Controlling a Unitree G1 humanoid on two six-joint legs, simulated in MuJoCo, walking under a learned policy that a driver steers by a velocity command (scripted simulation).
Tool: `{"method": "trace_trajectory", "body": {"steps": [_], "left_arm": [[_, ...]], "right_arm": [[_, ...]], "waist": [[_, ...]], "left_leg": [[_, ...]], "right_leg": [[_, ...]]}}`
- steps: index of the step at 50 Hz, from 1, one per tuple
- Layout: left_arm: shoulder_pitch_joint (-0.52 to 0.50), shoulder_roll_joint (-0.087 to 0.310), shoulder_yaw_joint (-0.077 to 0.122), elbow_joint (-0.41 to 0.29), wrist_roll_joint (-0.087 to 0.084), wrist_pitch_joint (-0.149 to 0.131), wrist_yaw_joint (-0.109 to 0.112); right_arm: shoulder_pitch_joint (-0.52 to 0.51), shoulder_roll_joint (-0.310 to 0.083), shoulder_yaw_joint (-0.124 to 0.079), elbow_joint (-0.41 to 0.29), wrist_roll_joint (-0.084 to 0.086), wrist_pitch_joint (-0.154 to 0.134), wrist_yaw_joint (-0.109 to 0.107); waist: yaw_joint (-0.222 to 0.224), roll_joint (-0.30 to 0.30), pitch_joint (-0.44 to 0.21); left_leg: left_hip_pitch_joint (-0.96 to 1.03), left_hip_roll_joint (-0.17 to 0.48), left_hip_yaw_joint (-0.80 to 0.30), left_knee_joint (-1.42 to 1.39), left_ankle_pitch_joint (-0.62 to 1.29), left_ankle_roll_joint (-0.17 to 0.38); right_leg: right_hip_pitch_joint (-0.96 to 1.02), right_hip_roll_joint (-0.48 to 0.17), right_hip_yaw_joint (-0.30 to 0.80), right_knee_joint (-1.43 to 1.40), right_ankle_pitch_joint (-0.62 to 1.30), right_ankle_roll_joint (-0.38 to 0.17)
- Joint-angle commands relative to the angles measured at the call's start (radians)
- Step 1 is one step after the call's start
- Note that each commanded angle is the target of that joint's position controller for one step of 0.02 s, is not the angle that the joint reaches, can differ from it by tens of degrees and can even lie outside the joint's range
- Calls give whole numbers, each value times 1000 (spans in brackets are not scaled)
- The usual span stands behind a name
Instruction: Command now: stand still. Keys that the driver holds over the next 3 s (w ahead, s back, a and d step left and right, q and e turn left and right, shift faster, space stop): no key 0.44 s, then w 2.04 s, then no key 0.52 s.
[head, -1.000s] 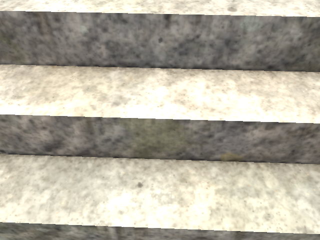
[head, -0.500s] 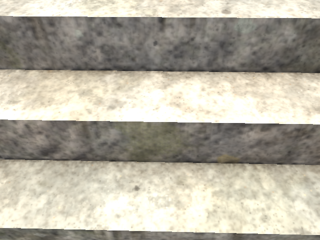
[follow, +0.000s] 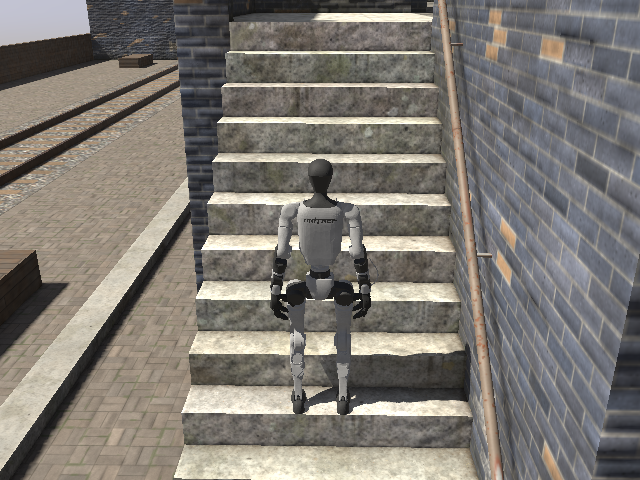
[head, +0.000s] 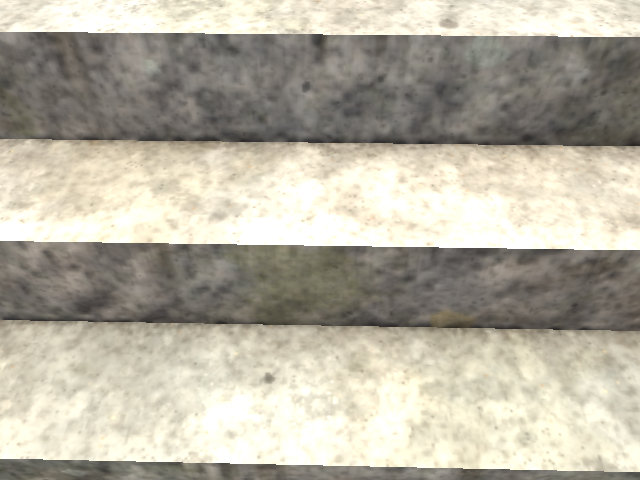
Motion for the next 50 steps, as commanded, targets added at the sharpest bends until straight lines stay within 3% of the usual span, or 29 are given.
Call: {"method": "trace_trajectory", "body": {"steps": [1, 22, 23, 26, 28, 31, 33, 35, 37, 39, 40, 41, 42, 43, 44, 45, 46, 47, 48, 49, 50], "left_arm": [[71, 56, 4, -20, 0, -6, -6], [141, 19, -2, -2, 2, 9, -5], [162, 20, 0, 6, 4, 12, -3], [180, 90, 34, 4, 43, 14, 17], [159, 91, 45, -14, 56, 4, 37], [157, 40, 41, -26, 43, -11, 62], [185, 9, 40, -20, 32, -4, 73], [219, 2, 38, -12, 43, -5, 76], [249, -17, 29, -9, 47, -22, 75], [303, -18, 28, 10, 40, -35, 78], [342, 0, 33, 35, 37, -42, 69], [412, 52, 42, 59, 35, -47, 59], [695, 123, 61, 147, 36, -38, 60], [795, 136, 63, 195, 30, -12, 45], [763, 133, 46, 226, 73, 9, 40], [582, 59, 18, 215, 124, 25, 41], [435, -10, -7, 198, 124, 22, 35], [376, -71, -33, 214, 118, 6, 31], [233, -68, -34, 191, 122, -13, 34], [76, 1, -17, 122, 137, -33, 37], [-6, 91, -1, 74, 131, -49, 19]], "right_arm": [[59, -42, 3, -20, 0, -7, 9], [130, -12, 15, 11, -1, 9, 7], [151, -12, 13, 19, -3, 12, 5], [170, -82, -18, 15, -41, 12, -14], [154, -80, -28, -2, -53, 0, -33], [173, -39, -26, -9, -45, -15, -58], [196, -14, -27, -6, -30, -7, -64], [212, -31, -32, -3, -35, 2, -69], [204, -50, -32, -5, -36, 6, -74], [175, -53, -32, -10, -40, 12, -63], [119, -45, -25, -13, -53, 23, -44], [59, -22, -15, -19, -62, 23, -1], [46, 7, -6, -21, -62, 19, 27], [11, 26, -3, -34, -24, 5, 16], [-36, 78, 6, -73, 0, 1, -4], [-220, 72, 8, -171, -4, -2, -12], [-377, 45, 9, -273, -21, 6, -24], [-442, 58, 31, -370, -34, 19, -27], [-421, 104, 54, -414, -10, 32, -30], [-387, 116, 64, -431, 27, 41, -31], [-404, 36, 54, -455, 28, 59, -28]], "waist": [[0, -1, 60], [-2, 0, 90], [-3, 0, 94], [-3, -2, 171], [-4, 1, 157], [-11, 21, 106], [-15, 41, 109], [-17, 57, 84], [-12, 81, 48], [18, 41, 46], [51, -7, 54], [95, -129, 24], [169, -256, -55], [221, -331, 50], [191, -268, 95], [166, -154, 137], [132, -78, 135], [73, -62, 108], [-29, -12, 81], [-105, -5, 101], [-150, 25, 80]], "left_leg": [[-8, 25, -29, -86, 145, 69], [-1, 29, -27, -104, 149, 67], [-2, 30, -27, -116, 72, 72], [-89, 58, -81, -131, -314, 145], [-115, 95, -140, -130, -361, 214], [-67, 120, -177, -153, -275, 256], [-46, 141, -189, -159, -190, 279], [-4, 172, -228, -164, -122, 304], [40, 216, -265, -156, 61, 336], [3, 200, -226, -79, 203, 339], [-81, 144, -142, 38, 381, 324], [-236, 58, -18, 308, 604, 278], [-507, -30, 57, 663, 209, 201], [-791, -62, 29, 1312, -203, 188], [-1074, -58, -175, 1857, -257, 237], [-1323, -42, -224, 1979, -319, 301], [-1443, -6, -199, 1992, -436, 339], [-1414, 28, -167, 1953, -494, 361], [-1263, 87, -116, 1780, -452, 368], [-1016, 108, -65, 1592, -358, 371], [-727, 119, 4, 1325, -222, 361]], "right_leg": [[-23, -11, 16, -90, 149, -65], [-15, -9, 11, -111, 148, -66], [-16, -10, 12, -122, 76, -71], [-101, -35, 57, -128, -286, -143], [-140, -65, 108, -125, -325, -213], [-127, -66, 113, -109, -215, -243], [-117, -46, 71, -54, -123, -238], [-120, -26, 45, 11, -63, -237], [-101, -5, 2, 84, 50, -224], [-12, -7, -2, 67, 135, -226], [45, -41, 56, 20, 312, -260], [187, -114, 174, -61, 661, -328], [479, -280, 427, -170, 1061, -466], [511, -432, 540, -179, 1108, -550], [507, -451, 586, -165, 855, -503], [495, -420, 479, -192, 543, -411], [456, -404, 392, -229, 454, -353], [343, -363, 302, -271, 442, -301], [141, -280, 153, -345, 323, -225], [-162, -188, 26, -451, 213, -185], [-439, -128, -16, -564, 171, -189]]}}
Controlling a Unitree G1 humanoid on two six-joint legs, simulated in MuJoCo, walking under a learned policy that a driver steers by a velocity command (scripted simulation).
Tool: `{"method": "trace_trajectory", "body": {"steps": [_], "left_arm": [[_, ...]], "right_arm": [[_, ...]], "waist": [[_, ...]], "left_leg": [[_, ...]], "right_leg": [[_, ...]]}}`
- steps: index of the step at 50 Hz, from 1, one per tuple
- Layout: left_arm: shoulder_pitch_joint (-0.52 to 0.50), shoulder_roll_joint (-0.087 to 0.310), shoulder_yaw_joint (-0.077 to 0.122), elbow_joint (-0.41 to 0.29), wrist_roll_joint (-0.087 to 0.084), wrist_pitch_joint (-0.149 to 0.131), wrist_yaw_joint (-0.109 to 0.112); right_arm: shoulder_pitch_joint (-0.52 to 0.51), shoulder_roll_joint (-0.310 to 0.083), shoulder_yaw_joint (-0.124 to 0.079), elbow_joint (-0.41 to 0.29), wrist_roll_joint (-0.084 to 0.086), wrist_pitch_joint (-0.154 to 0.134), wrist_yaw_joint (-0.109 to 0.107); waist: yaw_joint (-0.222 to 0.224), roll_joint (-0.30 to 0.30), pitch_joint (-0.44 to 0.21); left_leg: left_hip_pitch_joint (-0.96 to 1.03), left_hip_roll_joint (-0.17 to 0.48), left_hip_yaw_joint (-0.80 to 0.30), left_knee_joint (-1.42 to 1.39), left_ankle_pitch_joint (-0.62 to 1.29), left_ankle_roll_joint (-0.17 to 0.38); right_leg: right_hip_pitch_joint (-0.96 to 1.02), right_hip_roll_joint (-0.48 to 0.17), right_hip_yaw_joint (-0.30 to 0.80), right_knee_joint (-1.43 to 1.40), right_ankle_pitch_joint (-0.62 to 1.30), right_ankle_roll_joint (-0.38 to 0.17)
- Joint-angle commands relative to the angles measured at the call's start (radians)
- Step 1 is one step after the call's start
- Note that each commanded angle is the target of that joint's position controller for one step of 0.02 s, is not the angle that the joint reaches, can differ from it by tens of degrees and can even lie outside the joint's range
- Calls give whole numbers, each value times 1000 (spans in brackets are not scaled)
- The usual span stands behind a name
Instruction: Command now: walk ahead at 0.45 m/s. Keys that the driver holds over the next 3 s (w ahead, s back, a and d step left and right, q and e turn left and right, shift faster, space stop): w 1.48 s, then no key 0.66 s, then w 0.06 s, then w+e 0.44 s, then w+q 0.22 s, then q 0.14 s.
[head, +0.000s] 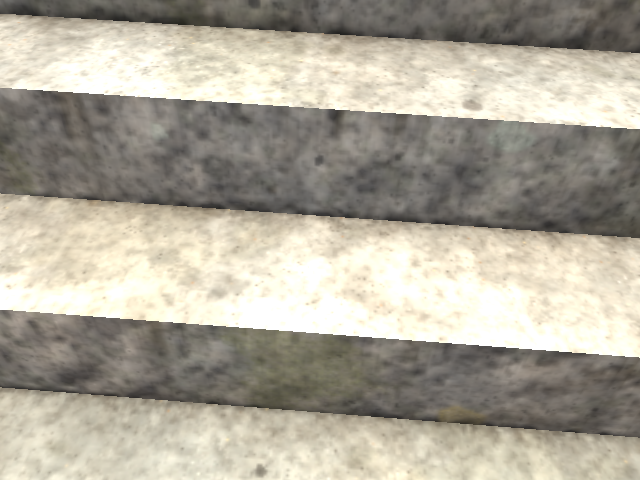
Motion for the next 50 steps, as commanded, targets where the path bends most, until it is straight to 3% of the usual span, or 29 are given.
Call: {"method": "trace_trajectory", "body": {"steps": [1, 3, 5, 6, 7, 8, 9, 10, 11, 13, 15, 16, 20, 23, 25, 27, 28, 29, 30, 31, 32, 33, 34, 36, 39, 43, 46, 48, 50], "left_arm": [[-294, 281, 47, -157, -49, -57, -33], [-208, 347, 50, -170, -86, -79, -60], [-110, 347, 68, -146, -102, -95, -83], [-108, 221, 77, -195, -228, -111, 41], [-143, 218, 75, -231, -222, -116, 59], [-274, 154, 71, -302, -153, -113, 39], [-377, 118, 80, -406, -76, -118, 22], [-441, 50, 65, -498, -58, -112, 11], [-416, 76, 56, -344, -144, -34, -24], [-385, 75, 41, -392, -131, 2, -35], [-473, 130, 49, -452, -109, 13, -42], [-506, 126, 37, -448, -111, 18, -50], [-692, 66, -13, -496, -117, 7, -27], [-935, 117, -13, -607, -134, 57, 19], [-1144, 123, -41, -703, -100, 126, -9], [-908, 97, -36, -629, -96, 132, -44], [-792, 119, -24, -605, -84, 120, -44], [-742, 174, -4, -576, -87, 117, -32], [-557, 203, 12, -490, -101, 121, -15], [-344, 248, 27, -410, -106, 123, 7], [-225, 319, 55, -363, -51, 119, 17], [-369, 281, 86, -285, -116, 55, 68], [-339, 227, 46, -261, -47, 35, 27], [-374, 97, 22, -173, -74, 5, 6], [-471, 6, 0, -171, -73, -32, -13], [-329, 31, -3, -139, -2, -31, -9], [-240, 57, -7, -136, 11, -54, -31], [-226, 100, -2, -172, -34, -63, -40], [-185, 225, 17, -159, -98, -77, -80]], "right_arm": [[-488, -26, 50, -332, 29, 22, 41], [-205, 57, 79, -194, 25, 45, 71], [-9, -65, 42, -96, -6, 46, 44], [211, -94, -5, 8, -22, -26, -59], [326, -164, -28, 77, -2, -36, -105], [310, -243, -59, 124, 13, -32, -127], [104, -224, -68, 108, 10, -57, -127], [-2, -173, -63, 121, 3, -84, -107], [118, -61, -11, 167, -35, -79, -26], [18, 69, 20, 211, -57, -92, 14], [-110, 56, 13, 169, -55, -120, 42], [-85, 32, 15, 170, -68, -122, 37], [248, 72, 45, 295, -130, -127, 20], [366, 36, 44, 299, -105, -149, 36], [342, -99, 14, 315, -33, -125, 86], [295, -208, -2, 292, -11, -170, 97], [267, -239, -28, 284, 25, -179, 91], [323, -228, -36, 305, 2, -175, 113], [449, -162, -25, 337, -87, -173, 129], [421, -117, -19, 319, -96, -152, 151], [300, -40, -29, 347, -69, -114, 164], [102, -56, -62, 89, -42, -177, 40], [181, -2, -24, 276, 13, -117, 66], [67, -14, -34, 177, 9, -103, 45], [54, 35, -6, 116, -16, -77, 32], [-118, 63, 41, 46, 1, -78, 43], [-340, 9, 50, -93, 14, -59, 9], [-532, -26, 49, -163, 6, -14, -9], [-593, -14, 53, -215, -16, 35, 34]], "waist": [[-192, 32, 193], [-259, -143, 146], [-254, -206, -9], [-249, -15, -108], [-276, 190, -131], [-257, 420, -53], [-164, 367, 64], [-71, 271, 150], [-174, 161, 301], [-21, 22, 230], [68, 12, 162], [62, 136, 123], [-1, 38, 118], [-65, 126, 31], [-33, 227, 58], [74, 292, -36], [108, 304, -70], [81, 282, -158], [62, 139, -312], [150, 8, -315], [234, -208, -138], [56, -174, -138], [105, -121, 115], [20, 129, 128], [-114, 75, 92], [-103, 20, 138], [-73, 70, 84], [-35, 2, 88], [-86, -156, 53]], "left_leg": [[597, 2, 214, -584, -67, -53], [522, -115, 309, -597, 44, -162], [501, -156, 269, -995, 255, -121], [836, -104, -11, -973, -48, -58], [929, 50, -470, -1327, -400, 18], [896, 155, -876, -1749, -679, 96], [770, 164, -915, -1888, -539, 34], [715, 182, -775, -1815, -468, -9], [587, 167, -665, -1742, -218, 17], [617, 142, -432, -1736, 125, -26], [576, 122, -195, -1834, 236, -43], [583, 114, -158, -1856, 258, -34], [853, 123, -119, -1855, 286, -73], [833, 122, -66, -1969, 427, -75], [559, 197, -97, -2201, 940, 59], [916, 306, -53, -1963, 2074, 102], [1234, 318, -36, -1829, 2235, 84], [1293, 296, -16, -1688, 2447, 95], [1067, 251, -27, -1462, 2340, 58], [743, 136, -97, -1255, 1896, 44], [417, -59, -155, -679, 870, -38], [407, -85, -124, -304, 585, -95], [37, -114, -371, -159, 775, -35], [-81, -139, -405, -77, 758, 33], [-184, -78, -242, -35, 618, 37], [-333, -29, -103, 313, 478, 66], [-219, 79, 6, -139, 583, 52], [22, 99, 127, -409, 350, -36], [412, -28, 242, -598, 197, -111]], "right_leg": [[-939, -140, 49, -517, 506, -297], [-515, -221, 18, -268, 1587, -360], [-18, -244, -22, 36, 2077, -337], [-112, -188, -49, 395, 1830, -192], [-361, -96, -27, 698, 1419, -173], [-571, 69, 37, 1101, 440, -181], [-724, 81, 150, 1592, 347, -156], [-878, 66, 157, 1765, 359, -161], [-1099, 147, 398, 1895, 433, -271], [-1192, 119, 384, 1842, 490, -341], [-1126, 81, 204, 1737, 379, -332], [-1163, 91, 130, 1989, 304, -307], [-1477, 21, 120, 2023, 321, -339], [-1297, -80, -61, 1639, 278, -251], [-843, -1, -170, 1222, -61, -198], [-801, 79, -193, 1178, 33, -142], [-883, 126, -191, 919, -112, -128], [-757, 161, -189, 814, -80, -153], [-397, 85, 33, 803, 221, -252], [-157, -19, 385, 485, -116, -327], [-240, -167, 834, 125, -431, -415], [-228, -196, 839, 137, -697, -337], [-355, -181, 775, 169, -549, -294], [-299, -171, 594, 149, -197, -200], [-279, -106, 209, 119, 162, -179], [-363, -127, 185, 2, 4, -209], [-364, -116, 85, -81, 42, -167], [-483, -151, 67, -275, 200, -211], [-554, -202, 77, -284, 1093, -329]]}}
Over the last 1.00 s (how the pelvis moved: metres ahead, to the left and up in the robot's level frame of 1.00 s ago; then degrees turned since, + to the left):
0.11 -0.01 0.00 0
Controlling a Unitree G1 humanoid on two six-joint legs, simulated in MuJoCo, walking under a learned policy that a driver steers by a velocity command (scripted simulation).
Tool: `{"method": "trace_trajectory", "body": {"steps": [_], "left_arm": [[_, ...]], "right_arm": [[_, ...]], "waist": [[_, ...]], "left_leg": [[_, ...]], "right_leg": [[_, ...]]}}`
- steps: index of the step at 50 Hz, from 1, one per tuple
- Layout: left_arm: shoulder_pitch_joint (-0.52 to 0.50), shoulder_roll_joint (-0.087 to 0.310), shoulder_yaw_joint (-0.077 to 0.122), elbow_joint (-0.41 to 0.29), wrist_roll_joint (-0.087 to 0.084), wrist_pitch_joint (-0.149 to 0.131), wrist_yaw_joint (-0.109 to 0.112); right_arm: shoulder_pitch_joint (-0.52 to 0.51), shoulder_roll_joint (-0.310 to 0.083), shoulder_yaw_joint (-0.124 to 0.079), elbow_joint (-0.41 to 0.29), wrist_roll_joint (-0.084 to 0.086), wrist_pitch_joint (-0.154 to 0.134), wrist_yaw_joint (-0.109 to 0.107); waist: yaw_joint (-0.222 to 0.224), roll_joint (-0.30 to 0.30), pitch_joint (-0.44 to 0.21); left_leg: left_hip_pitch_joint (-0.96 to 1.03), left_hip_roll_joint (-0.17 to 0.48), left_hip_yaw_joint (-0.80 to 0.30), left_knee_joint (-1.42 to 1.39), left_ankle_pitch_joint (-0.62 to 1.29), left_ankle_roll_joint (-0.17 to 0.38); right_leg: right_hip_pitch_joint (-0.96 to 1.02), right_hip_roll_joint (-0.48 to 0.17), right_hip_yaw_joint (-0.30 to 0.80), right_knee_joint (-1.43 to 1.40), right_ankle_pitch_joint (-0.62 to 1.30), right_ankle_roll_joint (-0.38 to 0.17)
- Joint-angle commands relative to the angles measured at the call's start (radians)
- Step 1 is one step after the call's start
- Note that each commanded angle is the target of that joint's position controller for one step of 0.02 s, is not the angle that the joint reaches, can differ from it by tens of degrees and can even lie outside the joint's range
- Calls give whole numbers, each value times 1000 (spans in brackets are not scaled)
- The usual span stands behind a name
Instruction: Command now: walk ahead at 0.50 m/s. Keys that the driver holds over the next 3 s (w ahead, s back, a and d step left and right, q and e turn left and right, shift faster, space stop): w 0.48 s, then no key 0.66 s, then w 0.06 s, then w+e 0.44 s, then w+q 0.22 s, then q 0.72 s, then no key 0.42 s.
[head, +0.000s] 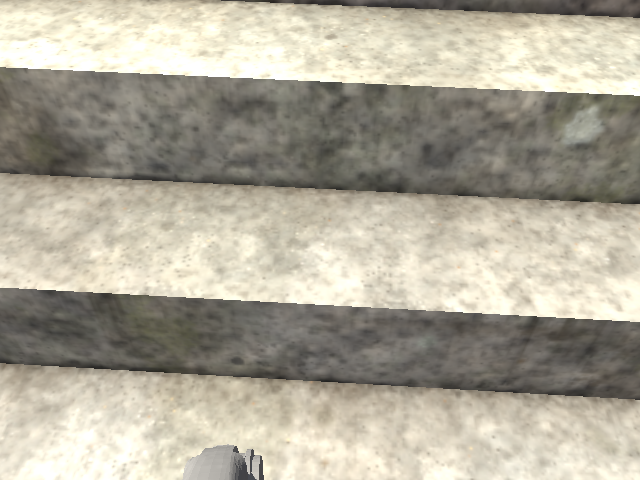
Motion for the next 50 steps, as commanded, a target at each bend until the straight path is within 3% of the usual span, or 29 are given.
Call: {"method": "trace_trajectory", "body": {"steps": [1, 2, 3, 4, 5, 6, 7, 8, 9, 10, 13, 15, 19, 22, 24, 26, 28, 29, 30, 32, 34, 35, 38, 40, 42, 44, 46, 48, 50], "left_arm": [[-56, 308, 47, -67, -62, -56, -32], [-87, 351, 73, -73, -107, -67, -28], [-33, 340, 81, -43, -86, -66, -53], [102, 267, 72, -6, 11, -64, -71], [69, 214, 66, -28, 20, -45, -92], [-52, 141, 72, -12, -2, -6, -105], [-202, 141, 101, -235, -41, -63, 18], [-140, 103, 70, -60, -89, -6, -5], [-215, 127, 82, -112, -93, -1, -1], [-250, 110, 81, -151, -92, 0, 16], [-226, 68, 57, -189, -65, 25, 32], [-332, 60, 38, -221, -82, 36, 5], [-498, 67, 0, -317, -75, 33, 25], [-713, 111, -1, -436, -81, 84, 65], [-759, 82, -21, -457, -53, 135, 56], [-774, 118, -6, -499, -54, 156, 23], [-628, 112, -1, -468, -44, 139, 20], [-498, 171, 16, -411, -53, 144, 33], [-319, 204, 28, -333, -62, 151, 44], [-75, 286, 76, -258, 16, 146, 59], [-242, 243, 81, -181, -6, 69, 57], [-324, 146, 58, -150, -27, 42, 51], [-488, 28, 25, -168, -33, 2, 35], [-588, 16, 15, -252, -57, -11, 20], [-712, 105, 33, -360, -36, -25, 14], [-654, 178, 45, -389, -40, -31, 13], [-606, 168, 42, -403, -54, -37, 15], [-731, 144, 34, -460, -94, -58, 15], [-554, 154, 48, -362, -146, -61, 3]], "right_arm": [[-175, -86, -15, -152, -13, 33, 25], [-54, -99, -25, -124, -29, 25, 27], [-1, -148, -41, -107, -25, 24, 19], [176, -189, -60, -31, -11, 24, 6], [387, -235, -76, 41, -21, 30, -9], [509, -314, -108, 88, -70, 25, -20], [375, -257, -138, 153, -1, -34, -78], [394, -215, -97, 180, -61, -53, -36], [364, -143, -96, 236, -46, -70, -19], [330, -90, -78, 263, -40, -79, -13], [200, 0, -56, 252, -36, -115, -2], [257, -53, -68, 258, -68, -113, 12], [437, -29, -44, 318, -116, -121, 12], [537, -49, -39, 303, -107, -148, 25], [536, -93, -35, 291, -58, -130, 58], [523, -237, -66, 282, -14, -182, 73], [532, -280, -102, 307, 43, -208, 61], [654, -255, -107, 333, -31, -204, 87], [651, -217, -109, 331, -66, -192, 107], [496, -114, -124, 335, -7, -127, 122], [387, -113, -133, 280, 20, -121, 64], [336, -101, -127, 259, 15, -124, 43], [357, -37, -106, 209, 6, -104, -9], [333, -57, -108, 201, 24, -94, -3], [431, -137, -127, 260, 22, -96, 36], [401, -184, -134, 261, -1, -97, 39], [365, -207, -139, 244, -17, -97, 15], [359, -169, -119, 217, -40, -85, -4], [281, -124, -106, 164, -21, -82, -8]], "waist": [[-129, -152, -9], [-171, -171, -32], [-151, -169, -113], [-127, -9, -305], [-208, 127, -334], [-285, 319, -157], [-121, 284, -155], [-167, 265, 104], [-132, 105, 143], [-78, 0, 126], [67, 44, 76], [47, 135, 80], [25, 50, 137], [-27, 127, 66], [-7, 172, 92], [60, 239, -3], [94, 270, -73], [50, 200, -257], [89, 99, -328], [231, -204, -113], [90, -91, 75], [45, 84, 90], [-94, 109, 54], [-137, 75, 7], [-191, 52, -2], [-141, 38, -5], [-106, 80, -14], [-170, 79, -2], [-123, -2, 58]], "left_leg": [[609, -116, 117, -291, -52, -67], [511, -166, 127, -559, -185, -86], [611, -203, 118, -679, -196, -60], [976, -118, -113, -676, 159, 45], [1209, -16, -464, -1002, -219, 111], [1158, 120, -902, -1374, -614, 178], [1155, 154, -928, -1369, -836, 102], [1015, 132, -848, -1331, -702, 57], [1015, 130, -758, -1328, -575, 35], [1009, 123, -679, -1354, -412, -44], [1012, 36, -267, -1352, 36, -99], [993, 64, -232, -1458, -33, -41], [1056, 76, -221, -1499, -159, -27], [1043, 79, -156, -1622, -37, -12], [925, 154, -135, -1770, 150, 54], [1026, 211, -115, -1641, 1476, 119], [1515, 215, -86, -1399, 1855, 63], [1422, 175, -63, -1249, 1969, 47], [1174, 122, -130, -1080, 1711, 32], [640, -113, -283, -242, 342, -71], [351, -162, -435, 155, 269, -41], [311, -169, -434, 175, 245, -4], [339, -108, -374, 55, 257, -10], [427, -52, -272, -58, 195, -123], [740, -40, -126, -10, 172, -207], [771, -67, -122, 79, 88, -267], [708, -23, -176, -94, 117, -315], [929, 55, -140, -680, 133, -360], [985, -17, -42, -1195, 79, -376]], "right_leg": [[-208, -280, 85, -140, 1608, -302], [122, -294, 64, -14, 1792, -292], [214, -290, 59, 114, 2014, -301], [10, -229, 65, 380, 1890, -251], [-294, -111, 141, 587, 1432, -252], [-632, 59, 204, 1114, 513, -182], [-621, 85, 179, 1516, 256, -122], [-977, 105, 417, 1643, 458, -176], [-1027, 115, 411, 1727, 411, -199], [-1045, 131, 458, 1744, 448, -239], [-1123, 73, 328, 1727, 404, -247], [-1190, 64, 180, 2035, 236, -242], [-1410, 18, 173, 2075, 282, -299], [-1249, -98, -7, 1655, 307, -201], [-980, -85, -84, 1424, 59, -175], [-691, 40, -166, 1257, 17, -119], [-752, 104, -161, 806, -149, -109], [-466, 83, -71, 860, 182, -181], [-185, 2, 187, 706, 233, -254], [-158, -228, 852, 99, -241, -362], [-286, -206, 695, 163, -428, -242], [-317, -183, 559, 185, -345, -205], [-357, -126, 231, 132, 201, -109], [-382, -54, 22, 100, 339, -60], [-605, 12, -121, 42, 428, -49], [-544, -51, -49, 40, 559, -113], [-289, -109, 26, 123, 661, -151], [-253, -97, -33, 178, 786, -106], [-104, -114, 25, 304, 733, -139]]}}
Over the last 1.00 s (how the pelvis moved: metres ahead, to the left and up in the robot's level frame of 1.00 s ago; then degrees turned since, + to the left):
0.45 0.02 0.41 1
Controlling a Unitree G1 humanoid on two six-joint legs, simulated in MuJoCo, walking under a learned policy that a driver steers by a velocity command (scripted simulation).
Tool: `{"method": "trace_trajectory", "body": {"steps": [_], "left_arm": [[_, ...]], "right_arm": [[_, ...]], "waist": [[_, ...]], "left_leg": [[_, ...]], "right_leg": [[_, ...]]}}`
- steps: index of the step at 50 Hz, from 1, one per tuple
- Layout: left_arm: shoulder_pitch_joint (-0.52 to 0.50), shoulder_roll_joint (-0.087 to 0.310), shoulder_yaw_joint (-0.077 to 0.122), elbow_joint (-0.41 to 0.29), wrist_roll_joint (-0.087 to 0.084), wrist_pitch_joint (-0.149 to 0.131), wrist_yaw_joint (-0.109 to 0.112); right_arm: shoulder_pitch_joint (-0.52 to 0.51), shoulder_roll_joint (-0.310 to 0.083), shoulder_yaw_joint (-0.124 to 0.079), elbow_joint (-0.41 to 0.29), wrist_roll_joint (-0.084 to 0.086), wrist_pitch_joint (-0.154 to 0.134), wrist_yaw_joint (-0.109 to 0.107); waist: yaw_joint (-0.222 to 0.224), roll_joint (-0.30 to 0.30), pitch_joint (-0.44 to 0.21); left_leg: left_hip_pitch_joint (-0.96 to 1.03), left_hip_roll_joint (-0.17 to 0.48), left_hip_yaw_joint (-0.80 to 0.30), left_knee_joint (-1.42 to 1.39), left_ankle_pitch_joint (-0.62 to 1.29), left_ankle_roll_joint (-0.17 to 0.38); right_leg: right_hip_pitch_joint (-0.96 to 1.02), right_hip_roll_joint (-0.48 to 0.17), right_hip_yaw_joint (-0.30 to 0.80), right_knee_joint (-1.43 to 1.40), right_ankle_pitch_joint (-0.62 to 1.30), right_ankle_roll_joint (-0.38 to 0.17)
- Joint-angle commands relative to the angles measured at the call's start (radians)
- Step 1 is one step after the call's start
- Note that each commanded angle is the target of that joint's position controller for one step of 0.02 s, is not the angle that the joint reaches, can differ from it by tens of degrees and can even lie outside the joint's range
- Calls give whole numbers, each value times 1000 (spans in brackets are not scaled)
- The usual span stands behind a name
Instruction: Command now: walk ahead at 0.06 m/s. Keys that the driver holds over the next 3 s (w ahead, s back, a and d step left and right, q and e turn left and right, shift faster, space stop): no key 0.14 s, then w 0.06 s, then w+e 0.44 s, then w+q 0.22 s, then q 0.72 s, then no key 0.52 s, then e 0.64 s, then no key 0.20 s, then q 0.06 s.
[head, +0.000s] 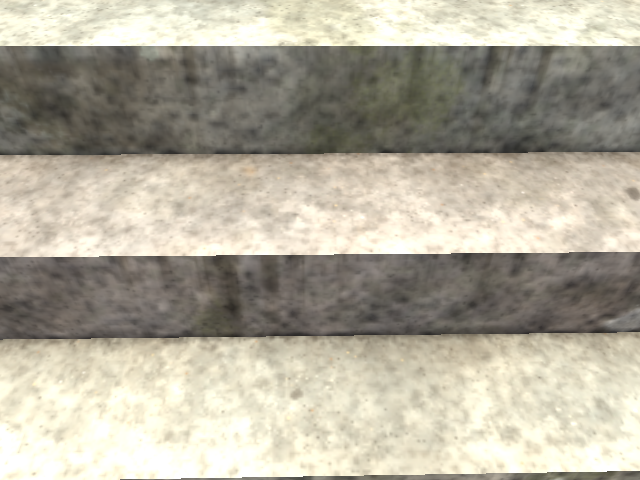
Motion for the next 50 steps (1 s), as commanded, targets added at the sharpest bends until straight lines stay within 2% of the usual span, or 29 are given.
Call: {"method": "trace_trajectory", "body": {"steps": [1, 3, 6, 8, 10, 12, 16, 19, 22, 26, 27, 28, 29, 30, 31, 32, 33, 34, 35, 36, 37, 38, 39, 40, 41, 42, 44, 46, 50], "left_arm": [[87, 37, 13, 12, -53, -16, -41], [382, 41, 44, 39, 31, 23, -61], [28, 64, 33, -49, 27, 42, -26], [23, 65, 34, -28, 22, 49, -21], [13, 107, 53, -10, 39, 47, 1], [-8, 83, 52, -2, 42, 41, 18], [99, 14, 35, 61, 25, 40, 61], [-11, -39, 25, 10, 16, 37, 27], [-170, -81, -23, -148, 5, 66, 29], [-157, -81, -74, -270, -7, 136, 33], [-200, -5, -63, -301, 7, 144, 51], [-216, 6, -61, -298, 24, 162, 50], [-326, 11, -76, -297, 35, 177, 18], [-194, -32, -95, -219, 29, 180, 9], [21, -19, -65, -132, 23, 136, -11], [5, 19, -57, -115, -29, 103, -3], [28, 35, -60, -93, -39, 94, -8], [213, 110, -43, -22, -26, 97, 3], [547, 268, 7, 120, 19, 100, 44], [690, 329, 39, 180, 78, 88, 42], [668, 262, 24, 246, 101, 57, 31], [518, 222, 24, 263, 72, 36, 17], [157, 2, 14, 159, -10, 40, 64], [87, -70, -11, 169, -3, 35, 85], [31, 14, -24, 162, 78, 44, 20], [23, 19, -18, 136, 101, 48, -2], [47, 11, -18, 144, 77, 24, -7], [141, -14, -22, 204, 116, 15, 9], [356, -48, -48, 266, 114, -2, 17]], "right_arm": [[6, -17, 14, -43, 25, -10, -18], [-65, -147, 4, -90, 44, -42, -39], [-76, -27, 17, -90, 59, -59, 4], [-60, -60, 9, -90, 55, -44, 26], [29, -151, -25, -66, 21, -36, 8], [115, -164, -38, -36, -12, -33, -23], [170, -116, -29, -20, 8, -27, -71], [300, -20, 11, 65, -52, -25, -72], [281, 41, 47, 113, -46, -38, -56], [139, -39, 27, 93, -95, -103, -58], [87, -71, 21, 79, -93, -104, -29], [54, -133, 2, 38, -68, -101, -11], [149, -210, -22, 55, 0, -98, 17], [169, -219, -10, 43, -52, -68, 38], [132, -205, -9, -30, -25, -79, 33], [238, -217, -9, -19, -54, -92, 32], [327, -214, -9, 24, -70, -100, 43], [273, -178, -3, 25, -98, -96, 68], [190, -81, 10, -30, -92, -72, 96], [192, -117, -35, -1, -17, -42, 82], [145, -44, -38, 8, 31, -41, 54], [108, 17, -21, 12, 39, -44, 30], [11, 98, 3, -186, -1, -83, -49], [-13, 110, 17, -196, -11, -82, -74], [20, -42, -10, -57, 81, -54, -18], [93, -60, -19, -50, 90, -42, 0], [82, -37, -5, -60, 79, -51, 19], [34, -17, 4, -61, 81, -52, 44], [-113, -17, 21, -119, 75, -34, 29]], "waist": [[-8, -80, 25], [204, 8, -175], [53, 14, -34], [33, -6, 24], [-12, 2, 50], [-62, 63, 62], [-99, 166, 91], [-131, 59, 76], [-90, 8, 93], [67, -7, 75], [101, -75, 28], [113, -19, 17], [70, 99, 57], [91, 157, 61], [134, 182, 28], [102, 132, -84], [111, 115, -164], [195, 30, -230], [259, -197, -292], [290, -298, -262], [231, -416, -69], [140, -431, 40], [3, -251, -16], [-47, -180, 25], [-21, 31, 107], [-51, 1, 90], [-80, -19, 54], [-69, -72, 36], [-13, -34, 43]], "left_leg": [[231, -58, 129, -757, 89, -14], [346, -37, 8, -549, 559, 184], [237, -37, 11, -600, 99, 194], [289, -13, -27, -654, -30, 205], [339, 14, -78, -718, -256, 278], [479, 93, -210, -800, -392, 363], [553, 375, -486, -1001, -376, 523], [753, 300, -258, -917, -311, 406], [757, 295, -52, -983, -137, 336], [481, 235, 137, -1164, -70, 296], [343, 212, 167, -1196, -144, 275], [192, 187, 198, -1272, -143, 297], [218, 240, 143, -1309, -205, 357], [324, 337, 140, -1262, -22, 383], [506, 284, 231, -1116, 316, 354], [487, 222, 284, -946, 878, 332], [452, 188, 254, -780, 1137, 306], [214, 154, 162, -542, 955, 275], [-128, 25, 100, -198, 162, 206], [-211, -103, -192, 353, 248, 244], [-343, -175, -381, 650, 319, 301], [-393, -191, -420, 809, 375, 340], [-299, -154, -227, 844, 239, 267], [-295, -152, -192, 863, 251, 267], [-384, -123, -340, 842, 305, 324], [-402, -112, -344, 895, 323, 315], [-448, -116, -265, 916, 293, 335], [-557, -139, -192, 1229, 250, 393], [-758, -142, -157, 1265, 180, 439]], "right_leg": [[174, -181, 115, 78, 694, -130], [277, -123, 94, 139, 603, -50], [152, -100, 43, 72, 223, -12], [46, -96, 49, 19, 35, -18], [-29, -82, 36, 35, -65, -57], [-212, -68, 54, 115, -83, -92], [-500, -105, 170, 800, -82, -87], [-988, -8, 261, 1678, -225, -180], [-1150, -97, 241, 1677, -288, -254], [-1000, -204, 188, 1471, -295, -284], [-815, -233, 180, 1089, -178, -272], [-581, -209, 111, 942, -174, -246], [-588, -98, -3, 921, -632, -144], [-615, -99, 27, 940, -412, -155], [-585, -2, -74, 910, -345, -134], [-439, 37, 19, 802, -208, -164], [-231, 47, 113, 671, -159, -173], [90, 4, 318, 476, -111, -195], [379, -221, 845, 98, -78, -269], [292, -297, 1119, -104, -265, -156], [104, -275, 1031, -95, -465, 0], [-41, -231, 837, -13, -406, 67], [-67, -228, 637, 15, -482, 68], [-191, -195, 534, 72, -427, 45], [-310, -222, 540, 10, -208, 36], [-299, -269, 549, -47, -55, 56], [-223, -246, 320, -84, 167, 56], [-107, -219, 202, -111, 305, 27], [126, -214, 67, -128, 380, 14]]}}
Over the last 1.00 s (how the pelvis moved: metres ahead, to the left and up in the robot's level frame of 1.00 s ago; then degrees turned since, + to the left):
0.40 -0.01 0.38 -2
